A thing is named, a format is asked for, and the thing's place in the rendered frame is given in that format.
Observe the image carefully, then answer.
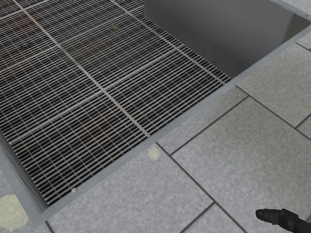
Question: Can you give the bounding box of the right robot hand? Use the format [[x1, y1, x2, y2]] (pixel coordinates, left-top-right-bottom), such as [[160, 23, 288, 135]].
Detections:
[[256, 209, 311, 233]]

